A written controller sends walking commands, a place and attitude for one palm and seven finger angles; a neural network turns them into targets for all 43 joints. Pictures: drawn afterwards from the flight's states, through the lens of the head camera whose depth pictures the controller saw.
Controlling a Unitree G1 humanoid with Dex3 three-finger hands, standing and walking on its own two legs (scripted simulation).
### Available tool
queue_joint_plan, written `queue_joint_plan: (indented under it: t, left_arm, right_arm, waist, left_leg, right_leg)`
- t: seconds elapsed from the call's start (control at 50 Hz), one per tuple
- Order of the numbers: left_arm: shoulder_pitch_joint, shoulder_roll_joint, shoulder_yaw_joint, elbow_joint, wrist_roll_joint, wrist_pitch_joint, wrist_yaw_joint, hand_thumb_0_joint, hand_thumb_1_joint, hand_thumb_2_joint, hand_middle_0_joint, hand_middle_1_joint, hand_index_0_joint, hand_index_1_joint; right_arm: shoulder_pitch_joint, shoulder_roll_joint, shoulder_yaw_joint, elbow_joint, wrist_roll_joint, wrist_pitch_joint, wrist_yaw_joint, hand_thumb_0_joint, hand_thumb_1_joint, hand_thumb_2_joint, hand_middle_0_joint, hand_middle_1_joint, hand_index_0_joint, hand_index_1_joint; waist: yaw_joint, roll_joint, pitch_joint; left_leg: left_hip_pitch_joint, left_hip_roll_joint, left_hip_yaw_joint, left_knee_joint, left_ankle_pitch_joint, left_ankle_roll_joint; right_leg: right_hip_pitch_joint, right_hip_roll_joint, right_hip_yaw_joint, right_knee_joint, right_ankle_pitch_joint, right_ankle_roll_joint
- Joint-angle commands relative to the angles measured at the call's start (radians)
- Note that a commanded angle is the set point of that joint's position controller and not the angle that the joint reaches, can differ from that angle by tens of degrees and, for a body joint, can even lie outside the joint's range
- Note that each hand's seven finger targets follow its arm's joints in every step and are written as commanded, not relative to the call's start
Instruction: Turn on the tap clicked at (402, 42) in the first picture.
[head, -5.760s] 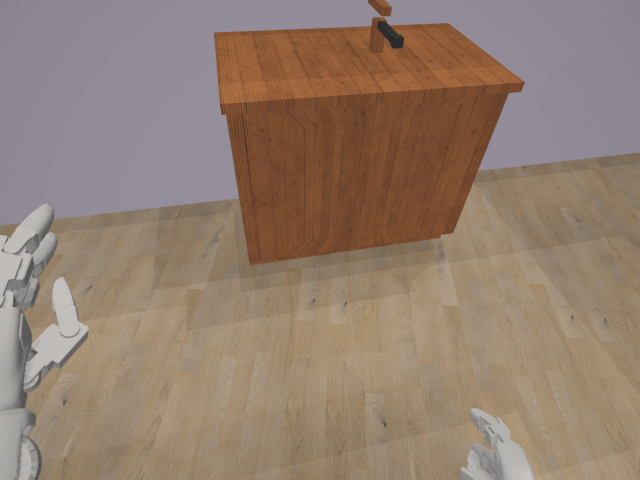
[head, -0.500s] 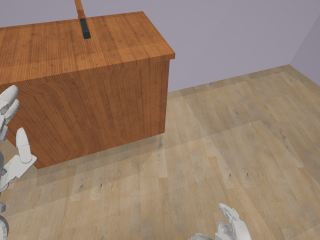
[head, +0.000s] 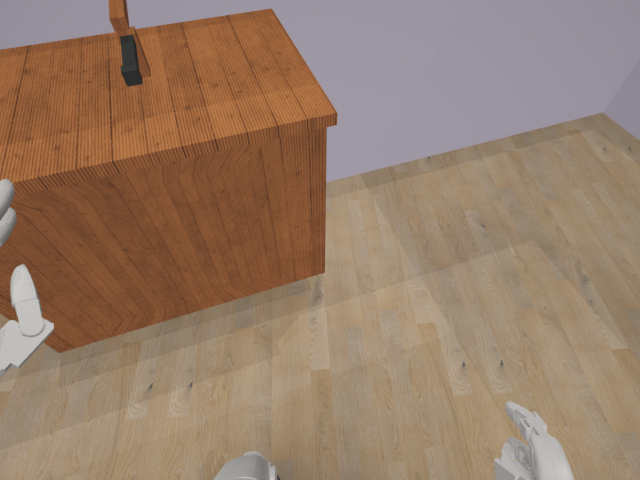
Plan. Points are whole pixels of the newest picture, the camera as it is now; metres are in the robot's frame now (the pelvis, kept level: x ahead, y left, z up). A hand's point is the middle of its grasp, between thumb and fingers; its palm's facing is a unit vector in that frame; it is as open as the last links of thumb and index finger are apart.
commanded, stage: take the last steps up to it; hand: left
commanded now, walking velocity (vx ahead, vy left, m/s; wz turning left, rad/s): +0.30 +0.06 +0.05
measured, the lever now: (131, 75) +0.76 +0.39 +0.08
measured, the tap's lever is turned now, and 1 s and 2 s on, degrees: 0 0 0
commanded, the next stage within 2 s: come to a stop and stand still in 1.48 s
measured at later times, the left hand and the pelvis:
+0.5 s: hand (89, 228) +0.32 +0.25 +0.17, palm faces +0.45 -0.77 -0.46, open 7.4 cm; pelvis +0.11 -0.01 -0.01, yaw +0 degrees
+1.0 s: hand (124, 143) +0.44 +0.25 +0.18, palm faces +0.44 -0.81 -0.39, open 7.4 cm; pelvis +0.22 +0.00 -0.01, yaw +0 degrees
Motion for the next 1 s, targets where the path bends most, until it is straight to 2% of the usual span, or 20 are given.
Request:
queue_joint_plan:
  t: [0.0,0.04,0.06,0.08,0.1,0.12,0.16,0.22,0.44,0.46,0.48,0.5,0.52,0.56,0.64,0.78,0.8,0.84,0.86,0.98]
  left_arm:
    - [-0.063,0.125,0.095,-0.144,-0.001,-0.024,0.035,0.0,0.9,0.9,-0.2,-0.3,-0.2,-0.3]
    - [-0.136,0.12,0.057,-0.178,0.004,-0.026,0.033,0.0,0.9,0.9,-0.2,-0.3,-0.2,-0.3]
    - [-0.156,0.13,0.063,-0.179,0.007,-0.036,0.034,0.0,0.9,0.9,-0.2,-0.3,-0.2,-0.3]
    - [-0.175,0.122,0.056,-0.192,0.004,-0.042,0.033,0.0,0.9,0.9,-0.2,-0.3,-0.2,-0.3]
    - [-0.213,0.142,0.05,-0.188,0.015,-0.049,0.034,0.0,0.9,0.9,-0.2,-0.3,-0.2,-0.3]
    - [-0.233,0.196,0.079,-0.146,0.016,-0.047,0.026,0.0,0.9,0.9,-0.2,-0.3,-0.2,-0.3]
    - [-0.266,0.191,0.084,-0.176,0.021,-0.049,0.02,0.0,0.9,0.9,-0.2,-0.3,-0.2,-0.3]
    - [-0.179,0.165,0.092,-0.272,0.016,-0.055,0.012,0.0,0.9,0.9,-0.2,-0.3,-0.2,-0.3]
    - [-0.193,0.087,0.036,-0.043,0.014,-0.032,0.002,0.0,0.9,0.9,-0.2,-0.3,-0.2,-0.3]
    - [-0.211,0.091,0.03,-0.034,0.021,-0.028,0.004,0.0,0.9,0.9,-0.2,-0.3,-0.2,-0.3]
    - [-0.241,0.117,0.032,-0.047,0.032,-0.027,0.006,0.0,0.9,0.9,-0.2,-0.3,-0.2,-0.3]
    - [-0.254,0.161,0.053,-0.069,0.034,-0.023,0.012,0.0,0.9,0.9,-0.2,-0.3,-0.2,-0.3]
    - [-0.282,0.174,0.066,-0.095,0.026,-0.021,0.017,0.0,0.9,0.9,-0.2,-0.3,-0.2,-0.3]
    - [-0.265,0.171,0.071,-0.105,0.018,-0.034,0.01,0.0,0.9,0.9,-0.2,-0.3,-0.2,-0.3]
    - [-0.157,0.174,0.114,-0.186,0.021,-0.06,0.013,0.0,0.9,0.9,-0.2,-0.3,-0.2,-0.3]
    - [-0.054,0.136,0.124,-0.21,-0.001,-0.052,0.042,0.0,0.9,0.9,-0.2,-0.3,-0.2,-0.3]
    - [-0.065,0.128,0.115,-0.198,-0.002,-0.055,0.04,0.0,0.9,0.9,-0.2,-0.3,-0.2,-0.3]
    - [-0.101,0.11,0.084,-0.204,-0.002,-0.064,0.034,0.0,0.9,0.9,-0.2,-0.3,-0.2,-0.3]
    - [-0.111,0.146,0.106,-0.112,0.008,-0.063,0.026,0.0,0.9,0.9,-0.2,-0.3,-0.2,-0.3]
    - [-0.132,0.097,0.033,-0.19,0.012,-0.044,-0.002,0.0,0.9,0.9,-0.2,-0.3,-0.2,-0.3]
  right_arm:
    - [-0.056,-0.03,-0.004,-0.155,-0.004,-0.052,-0.008,0.0,-0.9,-0.9,0.2,0.3,0.2,0.3]
    - [-0.038,-0.045,-0.012,-0.155,-0.005,-0.052,-0.019,0.0,-0.9,-0.9,0.2,0.3,0.2,0.3]
    - [-0.033,-0.059,-0.018,-0.157,-0.005,-0.052,-0.024,0.0,-0.9,-0.9,0.2,0.3,0.2,0.3]
    - [-0.047,-0.071,-0.018,-0.158,-0.005,-0.051,-0.019,0.0,-0.9,-0.9,0.2,0.3,0.2,0.3]
    - [-0.053,-0.051,-0.002,-0.168,-0.002,-0.058,-0.012,0.0,-0.9,-0.9,0.2,0.3,0.2,0.3]
    - [-0.077,-0.038,0.019,-0.151,-0.013,-0.071,-0.012,0.0,-0.9,-0.9,0.2,0.3,0.2,0.3]
    - [-0.084,-0.043,0.008,-0.12,-0.003,-0.076,-0.008,0.0,-0.9,-0.9,0.2,0.3,0.2,0.3]
    - [-0.072,-0.041,0.003,-0.115,0.002,-0.097,0.004,0.0,-0.9,-0.9,0.2,0.3,0.2,0.3]
    - [-0.056,-0.035,0.012,-0.099,0.002,-0.115,-0.015,0.0,-0.9,-0.9,0.2,0.3,0.2,0.3]
    - [-0.055,-0.032,0.015,-0.096,0.002,-0.111,-0.016,0.0,-0.9,-0.9,0.2,0.3,0.2,0.3]
    - [-0.054,-0.013,0.018,-0.097,0.003,-0.104,-0.015,0.0,-0.9,-0.9,0.2,0.3,0.2,0.3]
    - [-0.077,0.008,0.028,-0.115,0.005,-0.104,-0.015,0.0,-0.9,-0.9,0.2,0.3,0.2,0.3]
    - [-0.109,-0.009,0.029,-0.115,-0.002,-0.109,-0.013,0.0,-0.9,-0.9,0.2,0.3,0.2,0.3]
    - [-0.083,-0.033,0.01,-0.089,-0.002,-0.112,-0.006,0.0,-0.9,-0.9,0.2,0.3,0.2,0.3]
    - [-0.119,-0.018,0.018,-0.102,-0.003,-0.072,-0.005,0.0,-0.9,-0.9,0.2,0.3,0.2,0.3]
    - [-0.047,-0.023,-0.007,-0.14,-0.012,-0.076,-0.011,0.0,-0.9,-0.9,0.2,0.3,0.2,0.3]
    - [-0.03,-0.041,-0.017,-0.142,-0.007,-0.073,-0.018,0.0,-0.9,-0.9,0.2,0.3,0.2,0.3]
    - [-0.036,-0.067,-0.025,-0.159,0.005,-0.075,-0.014,0.0,-0.9,-0.9,0.2,0.3,0.2,0.3]
    - [-0.048,-0.06,-0.013,-0.146,-0.003,-0.08,-0.011,0.0,-0.9,-0.9,0.2,0.3,0.2,0.3]
    - [-0.038,-0.053,-0.006,-0.107,0.003,-0.104,0.004,0.0,-0.9,-0.9,0.2,0.3,0.2,0.3]
  waist:
    - [0.03,-0.15,-0.195]
    - [-0.004,-0.061,-0.221]
    - [-0.018,0.066,-0.241]
    - [-0.008,0.264,-0.263]
    - [-0.001,0.276,-0.23]
    - [-0.007,0.222,-0.181]
    - [-0.002,0.157,-0.112]
    - [0.021,0.216,-0.136]
    - [0.011,0.171,-0.136]
    - [0.013,0.11,-0.149]
    - [0.013,-0.052,-0.175]
    - [0.023,-0.294,-0.182]
    - [0.038,-0.257,-0.166]
    - [0.018,-0.192,-0.141]
    - [0.009,-0.076,-0.142]
    - [0.01,-0.009,-0.224]
    - [0.0,0.065,-0.231]
    - [-0.003,0.329,-0.21]
    - [-0.009,0.261,-0.156]
    - [0.004,0.232,-0.152]
  left_leg:
    - [0.082,-0.04,0.072,-0.167,0.057,0.018]
    - [0.316,-0.049,0.071,-0.281,0.143,0.041]
    - [0.471,0.039,-0.066,-0.302,0.182,0.095]
    - [0.604,0.263,-0.379,-0.328,0.349,0.211]
    - [0.575,0.362,-0.551,-0.39,0.383,0.285]
    - [0.483,0.377,-0.594,-0.428,0.263,0.295]
    - [0.377,0.343,-0.471,-0.443,0.169,0.288]
    - [0.308,0.234,-0.235,-0.451,0.105,0.216]
    - [0.236,0.172,-0.074,-0.295,0.006,0.127]
    - [0.196,0.141,-0.052,-0.19,-0.018,0.108]
    - [0.084,0.072,0.002,0.039,-0.073,0.084]
    - [-0.148,-0.056,0.023,0.304,-0.254,0.037]
    - [-0.223,-0.047,-0.09,0.472,-0.297,0.027]
    - [-0.202,0.007,-0.149,0.532,-0.175,0.006]
    - [-0.069,0.038,-0.109,0.286,-0.094,0.003]
    - [0.276,-0.051,0.044,-0.258,0.119,0.015]
    - [0.358,-0.017,-0.007,-0.293,0.131,0.035]
    - [0.516,0.308,-0.491,-0.383,0.32,0.214]
    - [0.43,0.35,-0.567,-0.435,0.229,0.258]
    - [0.372,0.193,-0.22,-0.38,0.379,0.199]
  right_leg:
    - [0.178,-0.233,0.183,-0.038,0.49,-0.074]
    - [0.069,-0.184,0.121,0.156,0.468,-0.021]
    - [-0.086,-0.129,0.095,0.327,0.348,0.017]
    - [-0.31,-0.023,0.063,0.543,-0.103,0.06]
    - [-0.409,0.021,0.13,0.721,-0.33,0.052]
    - [-0.442,-0.002,0.193,0.816,-0.297,0.05]
    - [-0.489,-0.056,0.212,0.832,-0.22,0.063]
    - [-0.427,-0.062,0.148,0.718,-0.078,0.073]
    - [-0.051,0.036,-0.026,0.052,0.008,0.088]
    - [0.028,0.015,0.014,-0.016,0.028,0.07]
    - [0.123,-0.118,0.208,-0.083,0.033,0.01]
    - [0.236,-0.325,0.584,-0.157,0.172,-0.102]
    - [0.233,-0.414,0.667,-0.18,0.259,-0.158]
    - [0.146,-0.365,0.57,-0.19,0.117,-0.153]
    - [0.057,-0.284,0.25,-0.147,0.326,-0.104]
    - [0.057,-0.162,0.159,0.033,0.194,-0.042]
    - [-0.001,-0.129,0.14,0.145,0.163,-0.014]
    - [-0.357,0.033,0.083,0.541,-0.331,0.059]
    - [-0.412,0.017,0.142,0.668,-0.34,0.051]
    - [-0.369,-0.021,0.098,0.512,-0.095,0.074]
